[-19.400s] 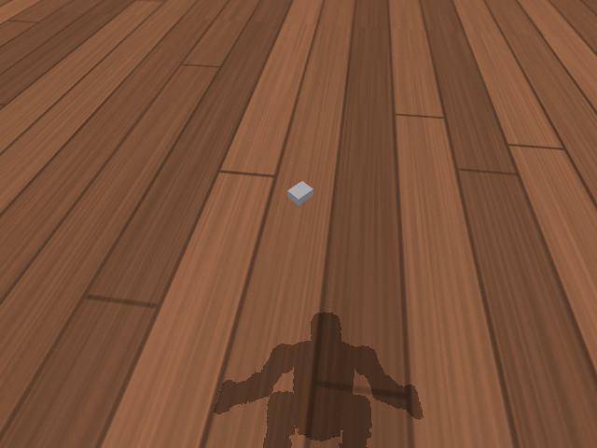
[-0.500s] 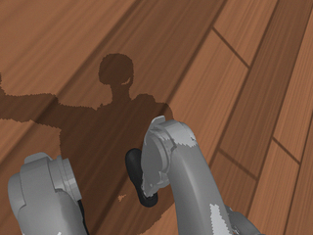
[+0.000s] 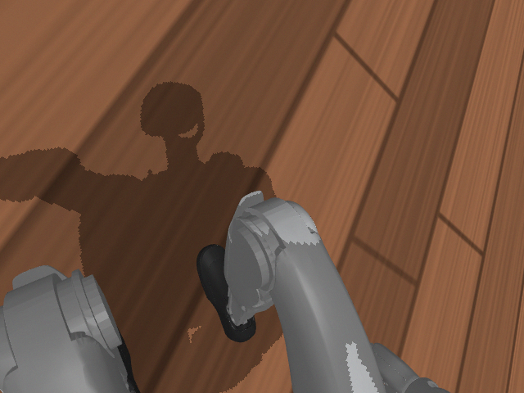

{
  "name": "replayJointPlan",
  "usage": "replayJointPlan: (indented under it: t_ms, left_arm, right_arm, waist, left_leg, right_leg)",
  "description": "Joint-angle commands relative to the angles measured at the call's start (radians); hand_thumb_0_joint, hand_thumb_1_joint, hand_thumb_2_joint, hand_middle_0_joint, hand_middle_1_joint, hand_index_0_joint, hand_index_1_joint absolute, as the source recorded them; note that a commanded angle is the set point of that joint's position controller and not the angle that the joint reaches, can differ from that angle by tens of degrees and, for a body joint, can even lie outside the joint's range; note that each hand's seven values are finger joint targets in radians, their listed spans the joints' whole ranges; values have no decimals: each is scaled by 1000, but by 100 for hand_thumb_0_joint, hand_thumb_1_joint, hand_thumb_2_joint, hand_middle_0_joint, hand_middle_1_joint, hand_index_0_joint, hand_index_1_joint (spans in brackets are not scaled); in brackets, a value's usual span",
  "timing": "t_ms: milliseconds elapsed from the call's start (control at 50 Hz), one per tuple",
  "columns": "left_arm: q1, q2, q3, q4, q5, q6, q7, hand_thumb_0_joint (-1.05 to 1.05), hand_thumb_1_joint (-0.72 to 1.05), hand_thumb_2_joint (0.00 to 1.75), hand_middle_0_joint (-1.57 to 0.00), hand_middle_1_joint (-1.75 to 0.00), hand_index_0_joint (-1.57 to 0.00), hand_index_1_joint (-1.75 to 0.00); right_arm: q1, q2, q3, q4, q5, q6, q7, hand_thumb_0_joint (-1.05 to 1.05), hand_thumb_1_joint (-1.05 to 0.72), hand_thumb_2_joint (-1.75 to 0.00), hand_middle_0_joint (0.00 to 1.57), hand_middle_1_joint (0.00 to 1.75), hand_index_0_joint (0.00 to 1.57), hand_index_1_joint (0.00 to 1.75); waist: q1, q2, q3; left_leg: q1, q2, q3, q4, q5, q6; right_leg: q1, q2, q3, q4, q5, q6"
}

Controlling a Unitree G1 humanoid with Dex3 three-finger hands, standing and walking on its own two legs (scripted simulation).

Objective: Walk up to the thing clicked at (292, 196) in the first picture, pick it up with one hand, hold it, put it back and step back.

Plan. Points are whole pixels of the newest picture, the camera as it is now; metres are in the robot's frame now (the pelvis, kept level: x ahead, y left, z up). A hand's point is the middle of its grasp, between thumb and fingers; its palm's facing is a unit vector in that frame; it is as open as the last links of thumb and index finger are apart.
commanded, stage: rest palm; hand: left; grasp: from above
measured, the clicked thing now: out of the picture +0.47 +0.33 -0.29
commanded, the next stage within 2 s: close in 0.12 s
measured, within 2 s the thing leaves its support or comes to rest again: leaves its support in 1.96 s
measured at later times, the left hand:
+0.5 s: hand out of the picture +0.45 +0.33 -0.26, palm faces -0.46 -0.14 -0.88, open 12.8 cm
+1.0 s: hand out of the picture +0.45 +0.33 -0.26, palm faces -0.46 -0.14 -0.88, open 10.9 cm
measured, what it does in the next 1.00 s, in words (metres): stands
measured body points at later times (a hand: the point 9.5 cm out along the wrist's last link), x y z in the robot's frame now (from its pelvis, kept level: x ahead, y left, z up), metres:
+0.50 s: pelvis +0.00 +0.00 +0.00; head +0.29 +0.14 +0.32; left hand +0.47 +0.33 -0.21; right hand +0.04 -0.26 -0.03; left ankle +0.06 +0.11 -0.27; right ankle +0.13 -0.11 -0.27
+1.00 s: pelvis +0.00 +0.00 +0.01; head +0.29 +0.13 +0.32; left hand +0.47 +0.33 -0.21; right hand +0.04 -0.25 -0.04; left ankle +0.06 +0.11 -0.27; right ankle +0.13 -0.11 -0.27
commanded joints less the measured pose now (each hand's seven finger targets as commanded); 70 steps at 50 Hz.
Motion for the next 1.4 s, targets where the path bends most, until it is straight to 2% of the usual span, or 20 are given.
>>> replayJointPlan:
  t_ms: [0,80,200,280,400,460,560,600,700,780,880,900,920,1060,1100,1160,1240,1300,1360,1380]
  left_arm:
    - [-225,234,11,-123,-35,9,18,0,-57,101,-7,-99,-5,-101]
    - [-185,275,32,-149,-42,-6,9,0,-54,105,-10,-100,-7,-103]
    - [-175,273,29,-185,-60,-27,-11,0,-52,107,-11,-102,-8,-105]
    - [-199,278,19,-201,-49,-51,-3,0,-37,105,-23,-96,-19,-99]
    - [-205,215,-30,-153,-33,-56,1,0,-28,91,-24,-92,-24,-92]
    - [-257,253,-16,-198,-22,-53,16,0,-25,87,-27,-89,-27,-89]
    - [-214,194,-54,-130,-20,-32,16,0,-14,83,-33,-88,-34,-87]
    - [-228,245,-29,-163,-19,-26,21,0,-13,79,-33,-86,-35,-84]
    - [-200,224,-30,-118,-35,-13,17,0,-8,73,-38,-81,-40,-79]
    - [-222,285,15,-182,-41,-14,18,0,-3,65,-41,-76,-44,-74]
    - [-199,237,-11,-153,-48,-11,-5,0,6,64,-47,-77,-51,-73]
    - [-208,267,10,-192,-60,-18,-3,0,8,64,-49,-76,-52,-73]
    - [-196,251,-6,-157,-53,-16,-6,0,10,64,-50,-76,-53,-72]
    - [-188,288,11,-195,-55,-29,-26,0,23,65,-61,-72,-64,-69]
    - [-194,256,-15,-177,-52,-33,-34,0,27,63,-64,-72,-67,-69]
    - [-184,284,-1,-198,-52,-32,-26,0,35,67,-71,-69,-73,-67]
    - [-186,265,-10,-178,-44,-35,-29,0,42,66,-78,-66,-79,-65]
    - [-169,301,13,-185,-39,-37,-23,0,48,66,-82,-65,-84,-64]
    - [-185,272,0,-185,-26,-39,-25,0,52,68,-86,-64,-87,-63]
    - [-185,286,11,-195,-32,-40,-20,0,53,68,-87,-63,-88,-63]
  right_arm:
    - [216,-359,-102,20,7,-2,-16,0,-90,-91,20,30,20,30]
    - [218,-356,-95,14,11,9,-23,0,-90,-91,20,30,20,30]
    - [219,-343,-89,14,11,19,-29,0,-90,-91,20,30,20,30]
    - [227,-356,-98,19,9,26,-39,0,-90,-90,20,30,20,30]
    - [217,-353,-94,26,2,19,-36,0,-89,-90,20,30,20,30]
    - [215,-356,-94,30,5,20,-33,0,-89,-90,20,30,20,30]
    - [188,-349,-81,22,1,10,-22,0,-89,-90,20,30,20,30]
    - [198,-354,-85,32,4,12,-25,0,-89,-90,20,30,20,30]
    - [184,-348,-74,9,4,3,-21,0,-89,-90,20,30,20,30]
    - [202,-367,-93,8,10,7,-29,0,-90,-90,20,30,20,30]
    - [203,-348,-85,7,6,4,-23,0,-90,-90,20,30,20,30]
    - [208,-344,-81,15,10,7,-26,0,-90,-90,20,30,20,30]
    - [214,-351,-80,9,8,12,-29,0,-90,-90,20,30,20,30]
    - [215,-358,-79,-1,12,22,-41,0,-89,-90,20,30,20,30]
    - [221,-363,-86,-2,9,23,-40,0,-89,-90,20,30,20,30]
    - [217,-361,-87,-2,14,27,-45,0,-89,-90,20,30,20,30]
    - [212,-360,-76,-9,11,32,-48,0,-89,-90,20,30,20,30]
    - [203,-367,-85,-3,11,36,-52,0,-89,-90,20,30,20,30]
    - [207,-359,-74,-11,4,34,-48,0,-89,-90,20,30,20,30]
    - [199,-359,-75,-6,6,36,-50,0,-89,-90,20,30,20,30]
  waist:
    - [-45,538,-630]
    - [-21,561,-670]
    - [-21,541,-664]
    - [-28,546,-658]
    - [-54,549,-603]
    - [-38,601,-654]
    - [-58,569,-564]
    - [-46,599,-615]
    - [-54,522,-581]
    - [-24,573,-653]
    - [-50,565,-631]
    - [-44,562,-642]
    - [-54,540,-626]
    - [-28,531,-635]
    - [-50,545,-612]
    - [-25,560,-654]
    - [-46,536,-588]
    - [-19,582,-617]
    - [-46,546,-578]
    - [-31,555,-594]
  left_leg:
    - [481,23,53,-273,272,-15]
    - [503,29,41,-287,294,-25]
    - [484,28,50,-266,296,-19]
    - [468,29,55,-271,263,-15]
    - [522,40,17,-299,242,-29]
    - [554,40,12,-308,280,-34]
    - [513,39,17,-299,267,-34]
    - [552,43,22,-307,309,-35]
    - [483,36,30,-299,256,-24]
    - [526,39,21,-312,273,-32]
    - [539,42,26,-289,293,-30]
    - [518,42,30,-289,304,-26]
    - [498,38,37,-290,286,-22]
    - [506,38,35,-288,291,-25]
    - [505,39,36,-291,268,-23]
    - [522,39,36,-296,288,-26]
    - [494,40,28,-293,257,-26]
    - [527,42,25,-307,275,-35]
    - [503,43,21,-301,258,-31]
    - [513,43,20,-307,256,-34]
  right_leg:
    - [378,37,-52,-168,224,-52]
    - [421,43,-56,-169,233,-58]
    - [435,47,-61,-184,238,-56]
    - [447,52,-58,-195,218,-56]
    - [356,45,-81,-173,194,-52]
    - [369,46,-80,-168,224,-54]
    - [330,42,-81,-167,214,-50]
    - [364,46,-71,-175,245,-51]
    - [382,46,-68,-184,217,-49]
    - [389,43,-73,-179,218,-57]
    - [383,44,-70,-174,231,-52]
    - [415,49,-69,-192,246,-50]
    - [429,49,-62,-196,238,-52]
    - [422,49,-64,-198,224,-57]
    - [404,50,-65,-197,210,-54]
    - [426,52,-65,-194,226,-56]
    - [375,49,-75,-195,196,-57]
    - [381,48,-75,-187,201,-62]
    - [359,44,-76,-189,194,-56]
    - [360,45,-78,-192,188,-58]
